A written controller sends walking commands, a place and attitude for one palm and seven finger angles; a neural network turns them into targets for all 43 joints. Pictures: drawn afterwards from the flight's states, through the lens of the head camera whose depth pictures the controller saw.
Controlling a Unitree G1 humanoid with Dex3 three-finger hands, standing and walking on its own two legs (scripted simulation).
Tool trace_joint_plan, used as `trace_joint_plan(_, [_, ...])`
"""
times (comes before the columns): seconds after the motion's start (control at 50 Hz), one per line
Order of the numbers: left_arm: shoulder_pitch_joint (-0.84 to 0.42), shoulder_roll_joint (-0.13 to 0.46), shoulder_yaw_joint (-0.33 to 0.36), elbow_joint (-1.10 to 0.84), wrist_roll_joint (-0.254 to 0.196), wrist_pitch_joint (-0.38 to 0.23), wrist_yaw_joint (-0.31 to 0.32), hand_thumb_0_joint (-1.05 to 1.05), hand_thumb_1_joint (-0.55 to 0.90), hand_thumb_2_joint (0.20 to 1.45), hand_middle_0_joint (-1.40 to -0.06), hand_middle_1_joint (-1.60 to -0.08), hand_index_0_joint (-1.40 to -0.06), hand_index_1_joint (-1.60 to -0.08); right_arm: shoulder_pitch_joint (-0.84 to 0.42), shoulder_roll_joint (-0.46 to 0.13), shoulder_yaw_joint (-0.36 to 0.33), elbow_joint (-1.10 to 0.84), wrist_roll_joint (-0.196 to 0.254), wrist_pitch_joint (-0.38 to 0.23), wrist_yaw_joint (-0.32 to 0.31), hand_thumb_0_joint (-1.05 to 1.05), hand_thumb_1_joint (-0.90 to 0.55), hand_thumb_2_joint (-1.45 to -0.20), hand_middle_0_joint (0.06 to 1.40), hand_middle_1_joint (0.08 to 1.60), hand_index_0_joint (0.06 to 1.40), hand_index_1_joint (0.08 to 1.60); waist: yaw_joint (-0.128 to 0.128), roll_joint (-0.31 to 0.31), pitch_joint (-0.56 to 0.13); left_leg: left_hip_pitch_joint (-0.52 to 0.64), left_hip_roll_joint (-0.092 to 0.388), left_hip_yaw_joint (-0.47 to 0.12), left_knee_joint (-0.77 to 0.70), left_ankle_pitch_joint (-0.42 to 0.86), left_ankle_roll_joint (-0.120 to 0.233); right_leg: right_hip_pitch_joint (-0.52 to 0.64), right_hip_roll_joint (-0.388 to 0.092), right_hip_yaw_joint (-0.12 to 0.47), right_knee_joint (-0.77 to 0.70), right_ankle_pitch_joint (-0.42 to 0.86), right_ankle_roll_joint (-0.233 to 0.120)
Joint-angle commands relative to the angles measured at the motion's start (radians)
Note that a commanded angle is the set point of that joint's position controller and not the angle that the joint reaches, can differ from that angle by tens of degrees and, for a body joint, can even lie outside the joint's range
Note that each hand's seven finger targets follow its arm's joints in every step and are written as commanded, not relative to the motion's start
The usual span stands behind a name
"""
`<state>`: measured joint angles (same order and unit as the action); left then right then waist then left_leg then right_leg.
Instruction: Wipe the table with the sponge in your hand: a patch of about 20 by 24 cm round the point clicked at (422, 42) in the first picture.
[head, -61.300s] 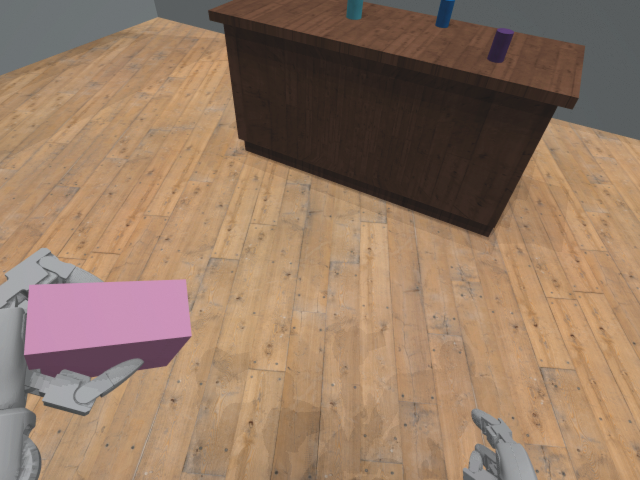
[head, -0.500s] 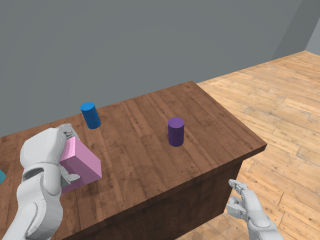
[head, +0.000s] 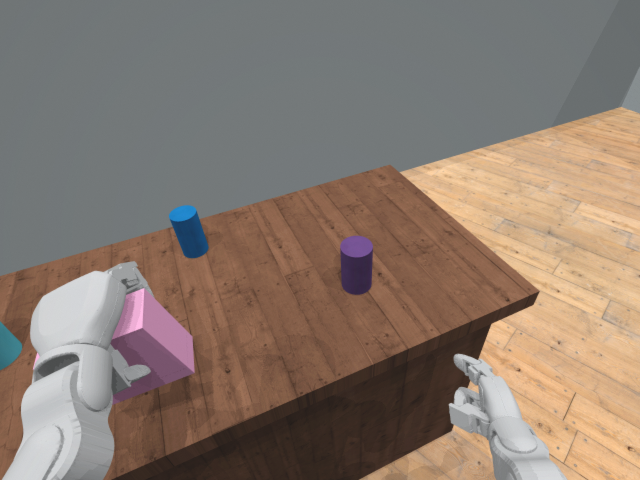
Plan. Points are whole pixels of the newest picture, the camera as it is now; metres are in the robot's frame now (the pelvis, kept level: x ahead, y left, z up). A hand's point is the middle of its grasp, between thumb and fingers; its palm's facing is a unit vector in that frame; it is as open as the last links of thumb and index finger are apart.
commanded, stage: bring the sponge back beside the body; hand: left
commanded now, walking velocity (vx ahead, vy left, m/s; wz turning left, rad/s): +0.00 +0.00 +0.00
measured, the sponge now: (133, 357) +0.21 +0.28 +0.08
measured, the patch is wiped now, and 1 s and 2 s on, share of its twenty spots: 1.00 1.00 1.00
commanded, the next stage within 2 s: step back with the hand held close in 0.86 s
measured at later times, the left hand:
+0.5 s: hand (108, 357) +0.19 +0.28 +0.12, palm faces +0.17 -0.20 -0.96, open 9.8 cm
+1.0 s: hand (108, 355) +0.19 +0.28 +0.11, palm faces +0.17 -0.20 -0.96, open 9.8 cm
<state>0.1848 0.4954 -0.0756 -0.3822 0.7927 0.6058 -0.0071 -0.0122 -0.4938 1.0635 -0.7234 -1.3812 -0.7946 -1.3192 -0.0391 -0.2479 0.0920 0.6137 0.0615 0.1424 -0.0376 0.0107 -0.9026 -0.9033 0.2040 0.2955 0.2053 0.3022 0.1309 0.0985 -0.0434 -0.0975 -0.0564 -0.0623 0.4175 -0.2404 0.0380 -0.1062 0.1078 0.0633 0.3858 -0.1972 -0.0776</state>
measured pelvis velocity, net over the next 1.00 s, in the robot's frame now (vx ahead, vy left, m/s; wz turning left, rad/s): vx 0.00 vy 0.00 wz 0.00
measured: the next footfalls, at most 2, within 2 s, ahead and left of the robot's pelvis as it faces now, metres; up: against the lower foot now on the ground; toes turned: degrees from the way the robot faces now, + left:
none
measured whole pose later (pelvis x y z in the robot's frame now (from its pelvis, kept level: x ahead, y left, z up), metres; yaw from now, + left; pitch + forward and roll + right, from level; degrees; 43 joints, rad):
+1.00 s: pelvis +0.00 +0.00 +0.00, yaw +0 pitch -5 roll +0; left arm 0.27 0.48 -0.06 -0.38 0.81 0.56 0.02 -0.01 -0.49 1.06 -0.72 -1.38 -0.79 -1.32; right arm -0.02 -0.26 0.08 0.63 0.05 0.12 -0.04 0.01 -0.90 -0.90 0.20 0.30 0.21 0.30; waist 0.13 0.10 -0.04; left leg -0.09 -0.06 -0.06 0.42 -0.24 0.04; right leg -0.10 0.11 0.07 0.37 -0.19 -0.07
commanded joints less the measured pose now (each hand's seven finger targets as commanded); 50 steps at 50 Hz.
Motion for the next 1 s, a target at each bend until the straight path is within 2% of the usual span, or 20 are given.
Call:
trace_joint_plan(0.0, [-0.189,0.197,0.154,-0.193,0.044,-0.015,0.042,0.0,0.1,1.3,-1.2,-1.6,-1.2,-1.6,-0.27,-0.104,-0.047,-0.196,0.002,-0.059,-0.003,0.0,-0.9,-0.9,0.2,0.3,0.2,0.3,-0.004,-0.035,-0.138,-0.015,0.019,-0.055,-0.033,0.213,0.028,0.06,-0.063,0.116,-0.056,0.136,-0.019])
trace_joint_plan(0.04, [-0.178,0.182,0.138,-0.177,0.044,-0.016,0.038,0.0,0.1,1.3,-1.2,-1.6,-1.2,-1.6,-0.267,-0.105,-0.046,-0.193,0.002,-0.058,-0.003,0.0,-0.9,-0.9,0.2,0.3,0.2,0.3,-0.007,-0.037,-0.119,-0.015,0.02,-0.056,-0.035,0.211,0.026,0.045,-0.066,0.112,-0.06,0.134,-0.017])
trace_joint_plan(0.08, [-0.192,0.218,0.166,-0.218,0.049,-0.023,0.041,0.0,0.1,1.3,-1.2,-1.6,-1.2,-1.6,-0.285,-0.109,-0.049,-0.196,0.002,-0.065,-0.003,0.0,-0.9,-0.9,0.2,0.3,0.2,0.3,-0.004,-0.012,-0.119,-0.008,0.02,-0.064,-0.035,0.198,0.027,0.037,-0.058,0.139,-0.063,0.107,-0.024])
trace_joint_plan(0.14, [-0.179,0.189,0.138,-0.199,0.051,-0.034,0.042,0.0,0.1,1.3,-1.2,-1.6,-1.2,-1.6,-0.263,-0.103,-0.05,-0.193,0.001,-0.071,-0.007,0.0,-0.9,-0.9,0.2,0.3,0.2,0.3,-0.01,-0.031,-0.108,-0.009,0.019,-0.061,-0.034,0.196,0.028,0.035,-0.063,0.115,-0.067,0.098,-0.017])
trace_joint_plan(0.18, [-0.2,0.228,0.169,-0.235,0.059,-0.046,0.049,0.0,0.1,1.3,-1.2,-1.6,-1.2,-1.6,-0.272,-0.107,-0.051,-0.194,0.0,-0.078,-0.009,0.0,-0.9,-0.9,0.2,0.3,0.2,0.3,-0.007,0.01,-0.111,-0.004,0.021,-0.07,-0.043,0.168,0.029,0.029,-0.055,0.14,-0.073,0.047,-0.026])
trace_joint_plan(0.24, [-0.158,0.21,0.164,-0.216,0.061,-0.059,0.057,0.0,0.1,1.3,-1.2,-1.6,-1.2,-1.6,-0.257,-0.103,-0.054,-0.191,-0.004,-0.08,-0.01,0.0,-0.9,-0.9,0.2,0.3,0.2,0.3,-0.001,-0.007,-0.115,-0.005,0.017,-0.065,-0.039,0.186,0.028,0.046,-0.061,0.119,-0.068,0.075,-0.022])
trace_joint_plan(0.28, [-0.155,0.233,0.191,-0.249,0.065,-0.067,0.063,0.0,0.1,1.3,-1.2,-1.6,-1.2,-1.6,-0.271,-0.106,-0.059,-0.193,-0.003,-0.083,-0.007,0.0,-0.9,-0.9,0.2,0.3,0.2,0.3,0.004,-0.002,-0.115,-0.001,0.019,-0.073,-0.044,0.177,0.027,0.043,-0.051,0.146,-0.071,0.057,-0.029])
trace_joint_plan(0.34, [-0.111,0.191,0.163,-0.195,0.054,-0.065,0.063,0.0,0.1,1.3,-1.2,-1.6,-1.2,-1.6,-0.251,-0.105,-0.059,-0.19,-0.003,-0.081,-0.007,0.0,-0.9,-0.9,0.2,0.3,0.2,0.3,-0.001,-0.039,-0.086,-0.012,0.02,-0.064,-0.041,0.175,0.026,0.027,-0.061,0.118,-0.08,0.052,-0.02])
trace_joint_plan(0.38, [-0.12,0.202,0.176,-0.212,0.055,-0.067,0.062,0.0,0.1,1.3,-1.2,-1.6,-1.2,-1.6,-0.271,-0.106,-0.059,-0.19,0.0,-0.085,-0.007,0.0,-0.9,-0.9,0.2,0.3,0.2,0.3,-0.002,-0.02,-0.07,-0.012,0.022,-0.069,-0.049,0.146,0.025,0.007,-0.052,0.145,-0.089,0.007,-0.026])
trace_joint_plan(0.5, [-0.113,0.185,0.161,-0.237,0.05,-0.075,0.064,0.0,0.1,1.3,-1.2,-1.6,-1.2,-1.6,-0.256,-0.103,-0.06,-0.198,-0.004,-0.091,-0.006,0.0,-0.9,-0.9,0.2,0.3,0.2,0.3,0.0,-0.011,-0.106,-0.013,0.019,-0.062,-0.041,0.165,0.032,0.037,-0.059,0.114,-0.073,0.05,-0.02])
trace_joint_plan(0.54, [-0.105,0.186,0.158,-0.205,0.053,-0.076,0.064,0.0,0.1,1.3,-1.2,-1.6,-1.2,-1.6,-0.249,-0.104,-0.059,-0.188,-0.006,-0.09,-0.009,0.0,-0.9,-0.9,0.2,0.3,0.2,0.3,-0.004,-0.046,-0.083,-0.011,0.019,-0.064,-0.04,0.166,0.03,0.023,-0.061,0.117,-0.084,0.049,-0.017])
trace_joint_plan(0.58, [-0.137,0.22,0.183,-0.241,0.061,-0.082,0.067,0.0,0.1,1.3,-1.2,-1.6,-1.2,-1.6,-0.266,-0.109,-0.061,-0.189,-0.005,-0.095,-0.012,0.0,-0.9,-0.9,0.2,0.3,0.2,0.3,-0.005,-0.026,-0.087,0.0,0.021,-0.071,-0.043,0.15,0.03,0.015,-0.053,0.151,-0.091,0.016,-0.024])
trace_joint_plan(0.6, [-0.146,0.209,0.174,-0.243,0.062,-0.084,0.071,0.0,0.1,1.3,-1.2,-1.6,-1.2,-1.6,-0.253,-0.103,-0.061,-0.192,-0.008,-0.098,-0.012,0.0,-0.9,-0.9,0.2,0.3,0.2,0.3,0.0,-0.002,-0.114,-0.002,0.016,-0.063,-0.036,0.163,0.033,0.037,-0.059,0.128,-0.08,0.043,-0.021])
trace_joint_plan(0.64, [-0.118,0.189,0.159,-0.202,0.062,-0.082,0.07,0.0,0.1,1.3,-1.2,-1.6,-1.2,-1.6,-0.249,-0.105,-0.06,-0.18,-0.007,-0.095,-0.013,0.0,-0.9,-0.9,0.2,0.3,0.2,0.3,-0.007,-0.031,-0.08,-0.002,0.017,-0.063,-0.038,0.168,0.028,0.02,-0.06,0.126,-0.091,0.046,-0.019])
trace_joint_plan(0.7, [-0.151,0.198,0.166,-0.243,0.067,-0.085,0.073,0.0,0.1,1.3,-1.2,-1.6,-1.2,-1.6,-0.258,-0.103,-0.06,-0.186,-0.007,-0.099,-0.012,0.0,-0.9,-0.9,0.2,0.3,0.2,0.3,0.0,0.018,-0.112,-0.001,0.019,-0.067,-0.049,0.157,0.03,0.042,-0.054,0.122,-0.079,0.034,-0.025])
trace_joint_plan(0.76, [-0.119,0.189,0.161,-0.207,0.06,-0.08,0.07,0.0,0.1,1.3,-1.2,-1.6,-1.2,-1.6,-0.251,-0.104,-0.059,-0.181,-0.007,-0.094,-0.012,0.0,-0.9,-0.9,0.2,0.3,0.2,0.3,-0.002,-0.021,-0.09,-0.004,0.019,-0.067,-0.049,0.175,0.026,0.033,-0.06,0.117,-0.084,0.057,-0.02])
trace_joint_plan(0.88, [-0.103,0.206,0.185,-0.226,0.056,-0.066,0.069,0.0,0.1,1.3,-1.2,-1.6,-1.2,-1.6,-0.272,-0.108,-0.059,-0.183,-0.006,-0.091,-0.006,0.0,-0.9,-0.9,0.2,0.3,0.2,0.3,0.004,-0.02,-0.107,0.0,0.021,-0.069,-0.049,0.19,0.026,0.046,-0.051,0.142,-0.078,0.088,-0.027])
trace_joint_plan(0.94, [-0.099,0.182,0.161,-0.215,0.056,-0.064,0.065,0.0,0.1,1.3,-1.2,-1.6,-1.2,-1.6,-0.25,-0.108,-0.059,-0.18,-0.006,-0.084,-0.003,0.0,-0.9,-0.9,0.2,0.3,0.2,0.3,-0.003,-0.029,-0.11,-0.001,0.023,-0.065,-0.044,0.223,0.025,0.054,-0.057,0.112,-0.068,0.136,-0.023])
trace_joint_plan(0.96, [-0.094,0.172,0.155,-0.072,0.074,-0.048,0.066,0.0,0.1,1.3,-1.2,-1.6,-1.2,-1.6,-0.234,-0.116,-0.056,-0.157,-0.008,-0.073,-0.01,0.0,-0.9,-0.9,0.2,0.3,0.2,0.3,-0.017,-0.063,-0.047,-0.031,0.024,-0.057,-0.046,0.201,0.02,0.011,-0.057,0.105,-0.076,0.111,-0.024])
trace_joint_plan(0.98, [-0.366,0.08,0.377,-0.345,-0.785,-0.321,0.093,0.0,0.1,1.3,-1.2,-1.6,-1.2,-1.6,-0.057,-0.08,-0.055,-0.396,-0.001,-0.086,-0.007,0.0,-0.9,-0.9,0.2,0.3,0.2,0.3,-0.118,-0.13,0.191,-0.052,0.029,-0.104,0.0,0.024,0.029,-0.179,-0.084,0.186,-0.131,0.122,0.001])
